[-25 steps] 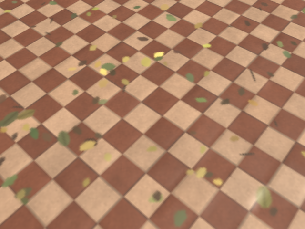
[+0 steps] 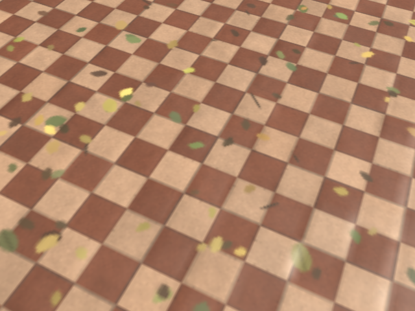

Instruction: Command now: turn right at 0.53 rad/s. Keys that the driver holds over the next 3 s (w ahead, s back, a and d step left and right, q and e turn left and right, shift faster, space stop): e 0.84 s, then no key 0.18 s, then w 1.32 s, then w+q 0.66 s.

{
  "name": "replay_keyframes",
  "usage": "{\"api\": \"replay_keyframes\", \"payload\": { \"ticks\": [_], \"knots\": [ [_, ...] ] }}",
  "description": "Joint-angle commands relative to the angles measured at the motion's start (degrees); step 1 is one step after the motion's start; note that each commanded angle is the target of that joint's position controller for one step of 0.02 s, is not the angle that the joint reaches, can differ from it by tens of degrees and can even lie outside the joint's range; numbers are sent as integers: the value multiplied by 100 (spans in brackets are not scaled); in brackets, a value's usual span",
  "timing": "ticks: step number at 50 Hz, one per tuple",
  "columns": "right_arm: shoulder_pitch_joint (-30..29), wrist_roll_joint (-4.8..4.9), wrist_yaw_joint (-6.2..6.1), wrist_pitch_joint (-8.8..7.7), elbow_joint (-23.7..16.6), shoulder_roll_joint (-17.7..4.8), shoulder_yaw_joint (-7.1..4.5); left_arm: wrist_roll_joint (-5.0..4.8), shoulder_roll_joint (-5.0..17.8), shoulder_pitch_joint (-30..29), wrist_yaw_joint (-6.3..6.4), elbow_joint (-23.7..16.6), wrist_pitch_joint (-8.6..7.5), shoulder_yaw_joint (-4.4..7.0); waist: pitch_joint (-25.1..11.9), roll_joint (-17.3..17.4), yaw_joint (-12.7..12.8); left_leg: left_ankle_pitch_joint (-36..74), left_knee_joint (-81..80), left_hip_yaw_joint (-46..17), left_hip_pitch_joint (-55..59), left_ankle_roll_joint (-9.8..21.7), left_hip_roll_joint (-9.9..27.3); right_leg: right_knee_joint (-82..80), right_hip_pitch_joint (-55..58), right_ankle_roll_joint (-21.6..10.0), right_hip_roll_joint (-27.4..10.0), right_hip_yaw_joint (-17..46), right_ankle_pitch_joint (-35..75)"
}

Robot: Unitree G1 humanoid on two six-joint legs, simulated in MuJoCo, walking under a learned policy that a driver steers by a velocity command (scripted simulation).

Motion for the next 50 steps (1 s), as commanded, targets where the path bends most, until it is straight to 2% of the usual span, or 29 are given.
{"api": "replay_keyframes", "payload": {
  "ticks": [1, 3, 4, 5, 6, 7, 8, 9, 10, 11, 13, 17, 20, 24, 27, 28, 29, 30, 31, 32, 33, 34, 37, 41, 45, 47, 48, 49, 50],
  "knots": [
    [-1, 77, 29, -48, -236, -1230, -358, 10, 431, -188, -86, -569, -27, 92, -736, 1136, -117, 2735, -389, -828, 875, 1202, 1450, -731, 184, -160, 36, -307, 114],
    [-146, 194, 58, -66, -191, -1246, -376, 22, 441, 91, -123, -515, 5, 134, -705, 1069, 103, 2492, -18, -635, 683, 952, 1409, -1706, 753, -416, 142, -479, 772],
    [12, 224, 74, -84, -88, -1132, -358, 44, 516, 291, -99, -449, 9, 185, -736, 895, 171, 2032, 368, -410, 417, 663, 1236, -2287, 1290, -600, 260, -424, 1352],
    [316, 108, 108, -108, 11, -912, -312, 42, 885, 496, -22, -440, 1, 310, -866, 22, 136, 935, 1344, 78, -371, 164, 860, -2612, 2215, -890, -193, 383, 2906],
    [148, -223, 140, -123, -292, -510, -155, 101, 1615, 591, 83, -571, -25, 449, -888, -1842, 57, -2349, 3090, 309, -2196, -473, -31, -2514, 3077, -1893, -1785, 2562, 5435],
    [-440, -115, 92, -140, -437, -749, -218, 308, 1391, 793, 7, -619, -171, 369, -1345, -1198, 577, -2759, 4085, -713, -2476, -478, -307, -2750, 2773, -2692, -2152, 3044, 4964],
    [-545, 53, 65, -112, -424, -907, -275, 312, 1243, 554, -13, -613, -291, 315, -1067, -728, 447, -2350, 4391, -915, -2568, -393, -191, -2852, 2555, -2509, -1852, 2560, 4362],
    [-458, 85, 19, -85, -349, -907, -296, 198, 1091, 228, 36, -621, -351, 293, -842, -517, 264, -1819, 4258, -983, -2621, -339, -106, -2862, 2358, -2169, -1509, 2191, 3747],
    [-395, 40, -36, -57, -263, -935, -320, 87, 898, -6, 82, -663, -347, 230, -732, -397, 173, -1462, 4059, -1029, -2619, -346, -61, -2877, 2219, -1938, -1321, 2021, 3413],
    [-305, 3, -60, -50, -246, -957, -341, 52, 857, -144, 130, -693, -322, 198, -710, -458, 69, -1158, 3958, -1035, -2378, -381, -101, -2912, 1964, -1856, -1176, 1896, 3352],
    [-141, 22, -34, -84, -214, -846, -327, 97, 835, -106, 187, -728, -288, 181, -847, -544, 10, -786, 3733, -997, -2112, -435, -259, -2937, 1885, -1844, -1016, 1817, 3293],
    [-302, 47, 7, -120, -268, -679, -253, 69, 942, 29, 256, -739, -250, 225, -828, -595, 128, -534, 2500, -1066, -1861, -521, -388, -2908, 1895, -1812, -894, 2003, 2622],
    [-364, 71, 67, -146, -300, -713, -245, 88, 1017, -2, 243, -778, -210, 253, -706, -736, 179, -559, 1890, -1104, -1434, -511, -491, -2933, 1543, -1819, -836, 2308, 2010],
    [-296, 120, 160, -247, -328, -802, -270, 62, 1026, -83, 193, -829, -160, 260, -701, -834, 190, -675, 1150, -1134, -961, -403, -616, -2773, 1505, -1772, -783, 2840, 2172],
    [119, 129, 227, -331, -222, -815, -306, -32, 951, -290, 219, -894, -103, 232, -782, -778, -97, 266, -384, -1026, -70, -213, -601, -2381, 1409, -1463, -493, 2953, 2310],
    [260, 76, 211, -331, -199, -1038, -369, -26, 789, -160, 236, -906, -102, 186, -892, -499, -71, 785, -673, -1351, 573, -20, -78, -2020, 998, -1182, -237, 2744, 1614],
    [135, -27, 160, -277, -285, -1449, -431, 36, 462, 135, 217, -920, -117, 99, -937, 848, 223, 1602, -840, -2522, 1081, 537, 1097, -844, 195, -816, 447, 1813, -78],
    [106, -215, 188, -257, -292, -1489, -436, 11, 790, 113, 218, -1027, -163, 211, -704, 1739, 203, 2326, -945, -3533, 729, 1464, 1862, 361, -579, -523, 915, 1037, -1555],
    [-126, -164, 183, -273, -430, -1159, -335, 71, 1187, 341, 218, -885, -175, 342, -652, 1174, 246, 2263, -896, -3239, 590, 1631, 1913, 1346, -637, -326, 534, 1095, -1326],
    [-355, -95, 155, -262, -478, -911, -266, 37, 1226, 414, 207, -751, -144, 399, -560, 922, 319, 2005, -810, -2630, 502, 1384, 1520, 1714, -655, -226, 462, 1022, -947],
    [-489, -22, 128, -239, -513, -840, -240, 32, 1056, 506, 227, -635, -78, 381, -487, 813, 347, 1667, -762, -2177, 535, 1163, 1181, 1948, -738, -113, 429, 934, -632],
    [-498, 38, 102, -224, -515, -800, -213, 31, 932, 478, 222, -638, -31, 348, -389, 838, 259, 1760, -746, -1958, 591, 1148, 1114, 2121, -919, -12, 394, 885, -386],
    [-180, -21, 28, -133, -458, -880, -220, -42, 624, 98, 164, -865, -25, 236, -402, 1011, -5, 1989, -794, -1425, 894, 1243, 974, 1558, -996, 140, 242, 462, -89],
    [-92, -5, 48, -55, -454, -1160, -322, 21, 460, -139, 79, -1081, -43, 130, -628, 1089, -180, 2200, -730, -1144, 1111, 1333, 1217, 392, -463, 133, -53, 175, -190],
    [-107, 116, 171, -40, -402, -1318, -362, 43, 510, 53, 21, -1096, -17, 133, -689, 1153, -116, 2425, -530, -1004, 824, 1296, 1321, -762, 433, -105, 68, -143, -65],
    [-257, 244, 197, -45, -360, -1269, -325, 63, 475, 478, -1, -934, -15, 150, -698, 1037, 172, 2241, -117, -847, 575, 1039, 1217, -2109, 1202, -397, 211, -291, 916],
    [21, 257, 216, -72, -216, -1068, -255, 84, 585, 622, 25, -874, -20, 181, -716, 751, 209, 1733, 227, -635, 170, 682, 1032, -2771, 1875, -571, 223, -130, 1637],
    [247, 28, 256, -105, -208, -683, -122, 87, 995, 752, 99, -917, -34, 261, -964, -458, 71, 105, 1342, -109, -752, 88, 547, -2906, 2865, -858, -766, 1197, 3309],
    [-3, -116, 226, -116, -457, -492, -34, 238, 1281, 538, 111, -1077, -104, 252, -883, -1577, 60, -2287, 2252, -96, -1761, -327, -88, -2862, 2589, -1987, -2067, 2606, 4219]
  ]
}}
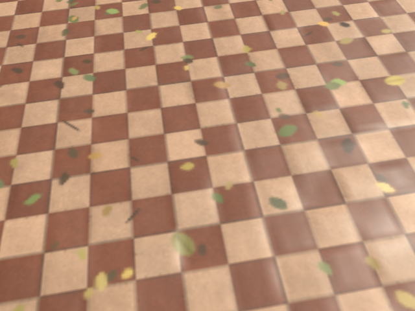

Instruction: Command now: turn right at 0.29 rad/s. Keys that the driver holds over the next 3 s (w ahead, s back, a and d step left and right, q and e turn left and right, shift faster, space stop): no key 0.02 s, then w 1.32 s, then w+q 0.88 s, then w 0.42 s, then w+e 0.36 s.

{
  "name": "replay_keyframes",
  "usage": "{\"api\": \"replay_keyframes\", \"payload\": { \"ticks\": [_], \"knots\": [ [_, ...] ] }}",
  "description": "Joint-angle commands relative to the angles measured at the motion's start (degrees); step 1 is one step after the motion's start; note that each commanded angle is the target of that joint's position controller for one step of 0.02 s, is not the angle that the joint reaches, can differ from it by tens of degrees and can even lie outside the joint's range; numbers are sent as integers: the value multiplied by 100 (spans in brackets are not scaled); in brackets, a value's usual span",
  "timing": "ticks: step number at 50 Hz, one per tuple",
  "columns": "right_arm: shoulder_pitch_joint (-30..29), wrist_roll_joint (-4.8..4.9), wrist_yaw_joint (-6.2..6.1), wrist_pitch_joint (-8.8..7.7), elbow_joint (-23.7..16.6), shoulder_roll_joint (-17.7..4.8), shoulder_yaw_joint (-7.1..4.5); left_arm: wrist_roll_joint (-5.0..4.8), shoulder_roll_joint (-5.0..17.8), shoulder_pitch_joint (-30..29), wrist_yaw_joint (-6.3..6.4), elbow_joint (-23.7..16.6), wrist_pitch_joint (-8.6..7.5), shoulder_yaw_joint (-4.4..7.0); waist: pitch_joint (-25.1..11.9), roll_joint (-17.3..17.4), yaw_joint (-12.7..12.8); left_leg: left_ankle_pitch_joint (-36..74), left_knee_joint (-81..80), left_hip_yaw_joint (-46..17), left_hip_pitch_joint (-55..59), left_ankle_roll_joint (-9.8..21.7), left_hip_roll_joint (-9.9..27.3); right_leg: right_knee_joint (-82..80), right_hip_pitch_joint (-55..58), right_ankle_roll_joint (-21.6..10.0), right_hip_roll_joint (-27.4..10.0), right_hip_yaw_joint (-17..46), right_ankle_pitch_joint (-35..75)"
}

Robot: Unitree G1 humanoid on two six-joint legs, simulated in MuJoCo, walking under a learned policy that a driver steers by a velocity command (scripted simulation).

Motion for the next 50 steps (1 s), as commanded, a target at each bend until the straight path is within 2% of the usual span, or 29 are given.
{"api": "replay_keyframes", "payload": {
  "ticks": [1, 2, 3, 4, 6, 8, 12, 17, 21, 23, 24, 25, 26, 27, 28, 29, 30, 31, 32, 33, 35, 38, 40, 43, 45, 47, 49, 50],
  "knots": [
    [-328, -67, -66, -72, -501, -619, -109, 245, 1036, 491, 28, -364, -240, 224, -1056, -1256, 453, -1743, 2243, -579, -1381, -170, -218, -1190, 1152, -1800, -2225, 2513, 3070],
    [-254, 18, -56, -50, -459, -736, -158, 188, 963, 476, 26, -214, -323, 194, -929, -1196, 364, -1422, 2580, -614, -1580, -126, -204, -1365, 1175, -1604, -1883, 2144, 1863],
    [-130, 22, -38, -57, -336, -744, -191, 72, 971, 492, 40, -91, -363, 218, -828, -1059, 348, -1002, 2588, -602, -1857, -72, -162, -1570, 1312, -1302, -1567, 2006, 141],
    [-186, 10, -23, -67, -298, -780, -210, -11, 856, 461, 61, -28, -392, 170, -591, -1075, 384, -551, 2495, -624, -2121, -51, -111, -1802, 1336, -1129, -1457, 2051, -951],
    [-236, 67, 35, -149, -261, -708, -200, 24, 751, 495, 106, 38, -453, 97, -256, -1117, 363, 193, 2418, -597, -2265, 0, -135, -2197, 1221, -1066, -1361, 2099, -1478],
    [-236, 87, 68, -269, -210, -655, -194, 64, 699, 539, 135, 60, -544, 88, -208, -980, 348, 643, 2073, -623, -2371, 56, -121, -2351, 1408, -1065, -1347, 1990, -1218],
    [-395, 59, 114, -427, -190, -443, -110, 25, 804, 629, 125, 175, -684, 137, -165, -838, 389, 1132, 945, -607, -2168, 41, -135, -2453, 1436, -1055, -1314, 1639, -660],
    [-626, 101, 196, -502, -265, -396, -30, -39, 976, 821, 52, 373, -714, 200, 4, -781, 506, 1302, 72, -543, -1737, 52, -193, -2434, 1053, -1133, -1402, 1466, -580],
    [-759, 141, 271, -590, -365, -439, 21, -83, 1011, 1006, 10, 535, -691, 217, 71, -737, 518, 1167, -291, -476, -1375, 261, -243, -2253, 1008, -1120, -1515, 1444, -445],
    [-473, 151, 292, -628, -296, -495, 10, -103, 1000, 955, -3, 577, -658, 210, 4, -716, 290, 1263, -591, -374, -780, 419, -313, -2005, 898, -998, -1490, 1356, -197],
    [-146, 139, 276, -629, -180, -558, -27, -91, 949, 941, -4, 590, -642, 187, -126, -679, 109, 1259, -714, -265, -217, 490, -428, -1684, 738, -894, -1363, 1228, 147],
    [498, 144, 224, -631, 7, -741, -124, -43, 785, 947, 2, 598, -643, 121, -455, -578, -188, 1155, -783, -286, 724, 615, -486, -922, 429, -727, -1093, 964, 806],
    [1378, 100, 165, -638, 150, -1134, -237, 51, 440, 882, 4, 484, -662, -16, -1112, 160, -560, 786, -1037, -1391, 1919, 957, 410, 880, -248, -415, -612, 443, 614],
    [1756, 16, 205, -628, 223, -1716, -355, 12, 136, 1096, 41, 185, -776, -100, -1494, 1719, -419, -603, -1890, -4041, 3087, 1782, 1550, 2814, -2134, -10, 280, 128, -1487],
    [1594, 62, 244, -665, 179, -1176, -209, -100, 686, 961, 50, 256, -856, 33, -1208, 1011, -477, -1414, -2226, -4466, 2903, 1832, 1591, 3640, -2781, 3, 74, 756, -1724],
    [1258, 57, 235, -669, 115, -898, -114, -200, 863, 745, 11, 221, -898, 89, -675, 787, -353, -1223, -2231, -3795, 2510, 1657, 1461, 3802, -3098, -105, -220, 737, -1219],
    [994, 14, 234, -665, 40, -740, -64, -177, 789, 653, 6, 260, -906, 69, -485, 470, -234, -656, -2266, -3227, 2151, 1534, 1202, 3692, -3001, -129, -451, 608, -724],
    [819, -14, 233, -651, 8, -621, -28, -93, 721, 518, -5, 250, -910, 70, -299, 307, -163, -58, -2362, -2828, 1827, 1503, 1015, 3444, -2944, -105, -593, 560, -357],
    [708, -58, 221, -653, -22, -542, 10, -57, 654, 525, -24, 269, -886, 76, -265, 363, -53, 462, -2475, -2450, 1532, 1437, 836, 3269, -2664, -76, -713, 550, -75],
    [677, -58, 212, -662, -25, -538, 12, -49, 563, 587, -41, 300, -855, 62, -276, 435, 9, 874, -2577, -2201, 1359, 1448, 735, 3156, -2486, -21, -732, 491, 108],
    [734, -3, 192, -697, 28, -581, 4, -8, 442, 546, -43, 285, -788, 40, -223, 329, 62, 1744, -2694, -1779, 1212, 1519, 645, 2897, -2511, 125, -737, 375, 384],
    [883, 17, 135, -668, 136, -671, -11, 23, 294, 66, -28, 106, -789, -14, -98, 172, -28, 2626, -2774, -1270, 1199, 1475, 504, 1945, -2632, 280, -708, 266, 1053],
    [1003, 34, 95, -631, 195, -702, -6, 0, 156, -326, -70, 2, -841, -72, -29, 206, -157, 2747, -2821, -944, 1094, 1358, 335, 1111, -2349, 278, -600, 128, 1650],
    [1397, 74, 56, -577, 359, -791, -20, -37, 68, -958, -167, -172, -907, -124, 125, 145, -395, 2615, -2844, -861, 1267, 1334, 421, 287, -2136, 218, -429, -19, 2124],
    [1575, 89, 45, -512, 466, -806, -29, -61, 91, -1226, -238, -277, -939, -123, 209, 141, -423, 2762, -2720, -895, 1638, 1342, 604, -13, -2216, 117, -363, 13, 2064],
    [1617, 109, 22, -444, 529, -845, -56, -65, 167, -1333, -307, -350, -966, -103, 193, 187, -327, 3196, -2470, -922, 2058, 1281, 784, -210, -2232, -47, -310, 52, 1741],
    [1540, 97, -13, -391, 527, -964, -102, -44, 356, -1037, -323, -294, -965, -26, -101, 333, -63, 4558, -1941, -894, 2348, 1178, 833, -262, -1687, -235, -101, -70, 1263],
    [1476, 80, -29, -355, 515, -1033, -123, -34, 527, -567, -293, -176, -949, 60, -465, 434, 216, 5569, -1331, -827, 2398, 1118, 766, -248, -1020, -372, 78, -207, 1067]
  ]
}}
Over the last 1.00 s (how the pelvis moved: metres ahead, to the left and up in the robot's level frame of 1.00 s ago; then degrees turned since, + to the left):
-0.01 -0.04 -0.01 -34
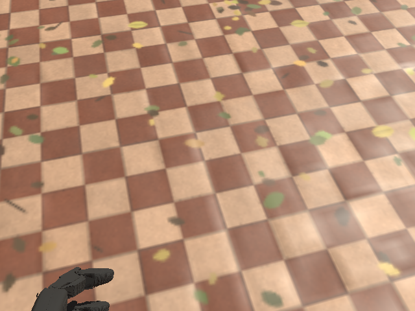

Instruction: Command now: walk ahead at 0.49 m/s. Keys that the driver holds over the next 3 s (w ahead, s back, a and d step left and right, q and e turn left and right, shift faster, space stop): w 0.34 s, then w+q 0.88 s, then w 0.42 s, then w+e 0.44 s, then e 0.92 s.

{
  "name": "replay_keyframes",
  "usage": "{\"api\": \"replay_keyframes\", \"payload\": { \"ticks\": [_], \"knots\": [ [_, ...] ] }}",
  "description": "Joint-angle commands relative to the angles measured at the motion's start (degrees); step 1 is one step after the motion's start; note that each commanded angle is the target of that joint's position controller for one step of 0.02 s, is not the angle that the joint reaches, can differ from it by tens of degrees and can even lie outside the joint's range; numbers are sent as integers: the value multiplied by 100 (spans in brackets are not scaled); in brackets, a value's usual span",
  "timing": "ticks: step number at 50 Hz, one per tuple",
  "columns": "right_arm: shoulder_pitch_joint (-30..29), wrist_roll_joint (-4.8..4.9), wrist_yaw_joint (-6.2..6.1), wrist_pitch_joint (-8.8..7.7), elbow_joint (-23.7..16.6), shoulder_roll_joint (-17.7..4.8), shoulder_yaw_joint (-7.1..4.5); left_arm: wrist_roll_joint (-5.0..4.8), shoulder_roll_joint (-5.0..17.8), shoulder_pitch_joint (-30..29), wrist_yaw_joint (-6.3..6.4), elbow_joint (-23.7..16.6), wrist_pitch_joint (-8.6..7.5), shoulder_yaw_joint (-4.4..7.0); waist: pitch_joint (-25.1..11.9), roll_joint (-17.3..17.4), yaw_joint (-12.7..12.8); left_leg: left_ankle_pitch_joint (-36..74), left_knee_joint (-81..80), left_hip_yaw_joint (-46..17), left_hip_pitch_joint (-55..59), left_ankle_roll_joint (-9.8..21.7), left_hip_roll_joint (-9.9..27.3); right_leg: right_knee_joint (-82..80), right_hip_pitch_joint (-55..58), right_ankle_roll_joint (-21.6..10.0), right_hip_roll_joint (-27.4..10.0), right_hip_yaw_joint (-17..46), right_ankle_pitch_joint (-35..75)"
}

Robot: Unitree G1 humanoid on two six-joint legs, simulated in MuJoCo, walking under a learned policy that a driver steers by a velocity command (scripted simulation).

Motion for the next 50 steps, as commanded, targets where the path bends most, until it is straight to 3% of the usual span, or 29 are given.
{"api": "replay_keyframes", "payload": {
  "ticks": [1, 2, 3, 4, 5, 6, 7, 8, 10, 14, 18, 21, 24, 26, 27, 28, 29, 30, 31, 32, 33, 34, 35, 38, 41, 44, 47, 50],
  "knots": [
    [-215, -26, -78, 61, -295, -1094, -250, 4, 1073, 1176, 68, -43, -57, 436, -867, 694, 1114, 6060, 2004, -279, -268, 526, 1339, -163, 1910, -435, 306, -255, -161],
    [-164, -138, -94, 50, -433, -865, -143, 63, 1401, 2196, 149, 170, -15, 529, -1724, 267, 1462, 4505, 3650, -200, -1572, 373, 1090, 201, 3878, -771, -607, 723, 4],
    [740, -139, -5, -73, -517, -11, 104, 85, 1829, 2428, 129, 286, -19, 607, -2574, -1306, 912, -216, 5790, -310, -3940, -3, -104, -243, 5900, -1807, -2066, 3693, -1289],
    [281, 1, 48, -209, -431, -631, -15, 23, 1188, 2445, 145, 282, -6, 464, -2516, -896, 1237, -1028, 6419, -1017, -4610, 36, -10, -939, 5761, -1726, -2053, 4384, -1990],
    [-365, 165, 86, -293, -675, -915, -110, 19, 1033, 1976, 177, 258, 0, 390, -1436, -656, 1181, -626, 6476, -882, -5000, 86, 305, -1122, 4927, -1458, -1861, 3439, -1837],
    [-717, 147, 72, -341, -775, -852, -81, 38, 949, 1611, 185, 236, 3, 359, -910, -105, 1001, -110, 6179, -711, -4872, 95, 601, -1272, 4048, -1307, -1633, 2773, -1291],
    [-874, 46, 60, -335, -794, -791, -99, 79, 827, 1345, 165, 232, -9, 323, -502, 91, 815, 199, 5806, -627, -4704, 41, 775, -1445, 3323, -1234, -1408, 2284, -684],
    [-733, 9, 62, -283, -759, -747, -117, 144, 719, 1208, 158, 226, -41, 288, -438, -51, 605, 427, 5619, -670, -4344, 4, 930, -1621, 2877, -1194, -1251, 1969, -352],
    [-482, -14, 51, -160, -682, -516, -71, 93, 733, 1135, 142, 301, -108, 303, -392, -160, 416, 552, 5308, -604, -4031, -125, 1015, -1934, 2417, -1276, -1143, 1607, -79],
    [-1150, -102, 13, -73, -925, -379, -16, 62, 969, 1303, 203, 551, -159, 363, 10, -95, 498, 1460, 4135, -486, -4402, -367, 1120, -2266, 2089, -1259, -998, 960, 132],
    [-1951, -58, 103, -171, -1096, -246, 43, 23, 1137, 1592, 260, 726, -91, 385, 111, -73, 817, 2761, 2566, -220, -4104, -340, 862, -2274, 2245, -973, -782, 412, 44],
    [-2328, 24, 194, -186, -1239, -304, 35, 6, 1226, 1880, 263, 933, -39, 412, 159, -98, 987, 2881, 2141, -247, -4213, -195, 786, -2171, 2869, -899, -1078, 312, -59],
    [-2531, 31, 297, -173, -1416, -398, -3, -6, 1257, 1938, 305, 1074, 65, 447, 189, -95, 952, 2199, 1930, -305, -4446, 74, 679, -1833, 3622, -736, -1374, 193, 336],
    [-2215, 5, 331, -157, -1414, -535, -78, 0, 1338, 1795, 349, 1068, 141, 476, -53, -221, 718, 1675, 1875, -86, -3955, 272, 446, -1222, 3885, -566, -1387, 8, 1730],
    [-1636, -14, 322, -144, -1282, -683, -181, 10, 1355, 1661, 379, 1030, 194, 477, -429, -212, 380, 1682, 1758, 130, -3143, 402, 212, -415, 3813, -426, -1235, -225, 2680],
    [-791, -1, 276, -121, -1051, -985, -357, 64, 1228, 1707, 435, 958, 233, 423, -959, -45, 38, 1805, 1736, 87, -1872, 564, 72, 795, 3293, -218, -962, -515, 2808],
    [-72, -45, 210, -87, -997, -1635, -545, 167, 836, 2105, 446, 685, 160, 264, -1720, 953, 21, 1659, 1801, -2070, 323, 1325, 1334, 2951, 1212, 145, -406, -695, 966],
    [45, 48, 251, -98, -974, -1601, -507, 231, 482, 2311, 364, 678, -7, 115, -2239, 1625, 184, 558, 819, -4568, 1402, 1979, 2088, 4195, -444, 345, 510, 118, -3264],
    [4, 37, 248, -114, -1020, -1123, -370, 7, 1003, 1795, 271, 624, -155, 235, -1855, 1164, -42, 27, 524, -4347, 1231, 1739, 2016, 4640, -1093, 222, 177, 733, -3157],
    [-334, -5, 233, -129, -1084, -1005, -343, -110, 1110, 1355, 242, 471, -250, 252, -1142, 848, 11, 399, 446, -3608, 507, 1555, 1831, 4494, -1291, 125, -60, 639, -2619],
    [-643, -28, 217, -125, -1162, -919, -320, -28, 1077, 1145, 273, 429, -296, 246, -758, 405, 160, 976, 391, -3062, -229, 1451, 1622, 4116, -1138, 113, -263, 575, -2210],
    [-883, -74, 205, -122, -1247, -790, -276, 85, 1091, 1113, 304, 424, -284, 283, -525, 317, 354, 1597, 274, -2669, -857, 1382, 1443, 3684, -791, 157, -420, 589, -1910],
    [-1015, -121, 190, -118, -1323, -714, -251, 133, 1064, 1160, 308, 403, -234, 298, -502, 461, 505, 1971, 151, -2503, -1228, 1385, 1315, 3487, -466, 216, -478, 623, -1747],
    [-972, -61, 108, -138, -1336, -804, -297, 180, 869, 1186, 338, 352, -85, 278, -410, 526, 615, 2607, -54, -2051, -1773, 1487, 1136, 2887, -283, 486, -425, 498, -1410],
    [-705, -17, -2, -117, -1236, -936, -350, 184, 719, 532, 358, 144, -61, 230, -208, 498, 420, 2552, -73, -1739, -1979, 1293, 895, 1693, -329, 654, -282, 485, -379],
    [-444, 19, -67, -60, -1136, -967, -367, 128, 597, -74, 295, -6, -120, 180, -142, 604, 187, 2113, 22, -1669, -2118, 1064, 724, 606, 104, 668, -26, 444, 463],
    [-172, 57, -92, -1, -1019, -960, -378, 63, 687, -459, 221, -145, -186, 202, -105, 634, 74, 1928, 293, -2031, -1812, 1006, 864, 119, 257, 591, 104, 550, 524],
    [-167, 49, -131, 77, -1000, -925, -392, 46, 864, -406, 168, -157, -257, 275, -130, 767, 192, 2011, 775, -2507, -1319, 915, 1038, -195, 455, 417, 143, 668, -55]
  ]
}}
Over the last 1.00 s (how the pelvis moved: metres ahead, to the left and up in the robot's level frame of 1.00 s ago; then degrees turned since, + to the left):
0.37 0.03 0.00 -2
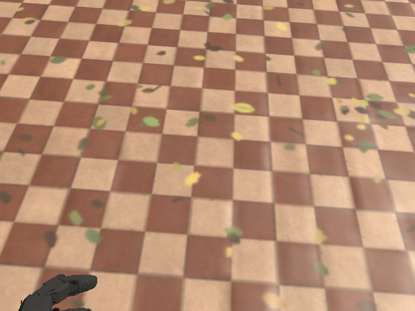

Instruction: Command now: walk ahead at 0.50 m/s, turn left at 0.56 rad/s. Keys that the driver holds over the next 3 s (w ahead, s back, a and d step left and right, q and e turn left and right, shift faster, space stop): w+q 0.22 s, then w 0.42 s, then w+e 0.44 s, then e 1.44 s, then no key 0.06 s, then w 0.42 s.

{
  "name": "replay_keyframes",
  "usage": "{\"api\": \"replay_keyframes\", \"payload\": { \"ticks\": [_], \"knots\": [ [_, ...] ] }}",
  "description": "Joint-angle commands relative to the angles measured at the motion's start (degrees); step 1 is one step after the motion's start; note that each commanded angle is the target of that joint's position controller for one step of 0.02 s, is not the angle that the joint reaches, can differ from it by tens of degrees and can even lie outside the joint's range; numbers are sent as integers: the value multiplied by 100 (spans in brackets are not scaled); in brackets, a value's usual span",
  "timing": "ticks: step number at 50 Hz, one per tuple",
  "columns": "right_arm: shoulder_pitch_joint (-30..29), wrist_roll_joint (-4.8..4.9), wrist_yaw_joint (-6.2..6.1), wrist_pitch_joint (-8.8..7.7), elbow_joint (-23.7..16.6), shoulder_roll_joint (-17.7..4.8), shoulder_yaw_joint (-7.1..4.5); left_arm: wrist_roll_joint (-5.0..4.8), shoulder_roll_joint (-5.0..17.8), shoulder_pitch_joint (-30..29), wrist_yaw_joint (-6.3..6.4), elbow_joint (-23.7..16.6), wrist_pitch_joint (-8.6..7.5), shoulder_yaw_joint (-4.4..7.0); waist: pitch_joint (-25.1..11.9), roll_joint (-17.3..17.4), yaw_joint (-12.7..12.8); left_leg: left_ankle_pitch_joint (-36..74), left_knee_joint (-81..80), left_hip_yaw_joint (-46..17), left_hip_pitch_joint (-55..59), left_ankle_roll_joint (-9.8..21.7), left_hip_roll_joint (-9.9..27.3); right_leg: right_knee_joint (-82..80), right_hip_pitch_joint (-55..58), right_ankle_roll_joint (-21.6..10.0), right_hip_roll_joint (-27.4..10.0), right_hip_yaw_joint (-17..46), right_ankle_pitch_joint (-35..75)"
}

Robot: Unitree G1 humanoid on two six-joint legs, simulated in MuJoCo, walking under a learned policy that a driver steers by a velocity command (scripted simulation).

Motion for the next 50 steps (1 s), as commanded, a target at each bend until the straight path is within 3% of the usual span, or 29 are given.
{"api": "replay_keyframes", "payload": {
  "ticks": [1, 2, 3, 4, 5, 6, 7, 8, 9, 11, 15, 20, 24, 26, 27, 28, 29, 30, 31, 32, 33, 34, 37, 39, 42, 45, 50],
  "knots": [
    [-3, -4, -56, 19, -278, -921, -266, -38, 726, -207, -22, -430, -167, 243, -95, 925, 287, 1819, 35, -1373, -82, 598, 1495, -207, 682, -204, 112, -72, -513],
    [-106, -9, -45, 37, -317, -838, -240, -28, 821, 241, 7, -311, -193, 309, -290, 944, 536, 2118, 395, -1328, -156, 490, 1335, -456, 1345, -351, 132, -196, -481],
    [-173, -46, -15, 27, -393, -602, -151, 46, 1011, 900, 48, -206, -220, 394, -881, 792, 866, 2166, 1343, -1071, -494, 318, 1030, -389, 2568, -625, -264, 53, -463],
    [-52, -174, -12, 11, -518, -279, -30, 78, 1347, 1817, 103, -129, -190, 474, -1771, -4, 1135, 723, 2981, -465, -1362, 74, 545, -243, 4149, -953, -1301, 1147, -706],
    [783, 46, 1, -49, -670, -108, 36, 74, 1611, 2046, 52, 91, -101, 545, -2133, -1969, 671, -1740, 4557, 27, -3422, -220, 8, -808, 5481, -1837, -2389, 3825, -2002],
    [603, 106, -21, -42, -463, -752, -77, -42, 974, 1787, 39, -57, -72, 415, -1507, -1015, 822, -1401, 5143, -109, -3970, -305, 539, -1040, 5012, -1644, -2284, 3730, -3016],
    [-57, 59, -10, -12, -541, -995, -157, -38, 673, 1557, 69, -98, -36, 335, -803, -455, 971, -834, 5190, 72, -4043, -348, 714, -1111, 4291, -1383, -2003, 2692, -2765],
    [-336, 6, -15, 10, -593, -905, -160, 20, 624, 1305, 69, -106, -9, 296, -428, -79, 868, -439, 5066, 226, -3840, -399, 901, -1245, 3612, -1275, -1750, 2016, -2010],
    [-527, -47, 8, 11, -670, -819, -175, 41, 529, 1168, 75, -48, 6, 268, -147, -84, 784, -193, 4813, 247, -3760, -421, 1046, -1376, 3167, -1261, -1560, 1553, -1462],
    [-461, 26, 71, 58, -718, -558, -149, 68, 482, 1100, 89, 38, -28, 256, -69, -378, 631, 25, 4563, 386, -3418, -431, 1233, -1659, 2707, -1229, -1336, 853, -962],
    [-813, -45, 93, 60, -901, -222, -31, 16, 718, 1277, 47, 311, -91, 331, 20, -177, 623, 460, 3627, 457, -3567, -509, 1259, -1979, 2611, -1511, -1365, 254, -124],
    [-1684, -66, 257, -106, -1068, -105, 85, -103, 933, 1469, 45, 544, 4, 354, 152, -70, 877, 1778, 1817, 949, -3059, -434, 1143, -2031, 2667, -1347, -1130, -531, 279],
    [-2198, -27, 334, -139, -1300, -249, 58, -192, 1120, 1893, 54, 835, 134, 389, 258, -177, 923, 1430, 1175, 1073, -2958, -233, 1010, -1811, 3311, -1234, -1456, -489, 598],
    [-1905, -62, 337, -140, -1261, -438, -32, -219, 1225, 1857, 82, 905, 208, 405, 25, -290, 623, 1121, 903, 1251, -2296, -37, 790, -1250, 3511, -1096, -1475, -615, 1801],
    [-1252, -89, 315, -133, -1066, -607, -142, -230, 1215, 1783, 102, 923, 241, 385, -374, -252, 216, 1327, 650, 1405, -1288, 117, 615, -461, 3349, -957, -1303, -850, 2555],
    [-391, -98, 255, -104, -797, -904, -294, -171, 1053, 1829, 130, 906, 237, 309, -923, -153, -165, 1480, 729, 1282, 112, 276, 681, 646, 2700, -757, -1038, -1066, 2334],
    [406, -216, 168, -64, -708, -1509, -428, -8, 535, 2135, 105, 670, 164, 113, -1859, 940, -245, 1353, 850, -841, 2362, 983, 2189, 2859, 671, -399, -459, -1246, 113],
    [502, -133, 184, -63, -668, -1480, -380, 3, 330, 2363, 61, 726, 51, 18, -2508, 1575, -87, 569, -53, -2957, 2845, 1510, 2939, 4073, -423, -293, 197, -435, -3625],
    [258, -110, 211, -98, -670, -1050, -243, -186, 885, 1862, 20, 660, -3, 184, -1793, 1088, -166, 140, -261, -2500, 2315, 1259, 2738, 4532, -1017, -367, -133, -90, -3475],
    [-150, -96, 224, -126, -685, -897, -185, -255, 928, 1475, 16, 524, -35, 197, -1023, 960, -27, 439, -394, -1687, 1501, 1080, 2516, 4387, -1193, -426, -383, -248, -2933],
    [-505, -115, 235, -148, -685, -698, -129, -196, 853, 1360, 44, 552, -20, 193, -633, 688, 155, 861, -556, -1062, 782, 958, 2283, 4093, -1012, -405, -581, -309, -2469],
    [-748, -158, 252, -185, -698, -537, -87, -140, 803, 1440, 52, 605, 41, 214, -395, 741, 353, 1205, -780, -608, 206, 867, 2097, 3827, -686, -365, -734, -265, -2113],
    [-937, -202, 253, -355, -554, -469, -107, -161, 498, 1738, 69, 752, 269, 183, -260, 759, 632, 1649, -1297, 126, -507, 879, 1987, 3642, -202, -218, -785, -164, -1550],
    [-862, -258, 212, -425, -406, -518, -139, -160, 466, 1461, 104, 659, 336, 197, -30, 657, 597, 1882, -1454, 528, -544, 849, 1983, 3262, -531, -141, -732, 25, -1091],
    [-767, -261, 140, -437, -245, -564, -151, -123, 407, 1096, 63, 547, 300, 198, 100, 572, 503, 2086, -1525, 1088, -337, 682, 1891, 2307, -715, -129, -597, 93, -114],
    [-666, -221, 82, -420, -113, -687, -176, -97, 279, 563, -39, 375, 262, 132, 271, 481, 293, 2135, -1631, 1522, -201, 551, 1893, 1409, -563, -190, -507, -251, 504],
    [-255, -110, 29, -225, 200, -826, -245, -95, 239, -123, -216, -63, 252, 81, 462, 393, 59, 2867, -1195, 1820, 941, 453, 2221, 710, -973, -461, -395, -582, -84]
  ]
}}
Over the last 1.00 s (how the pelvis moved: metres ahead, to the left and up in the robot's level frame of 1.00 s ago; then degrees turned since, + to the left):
0.57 0.06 0.01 18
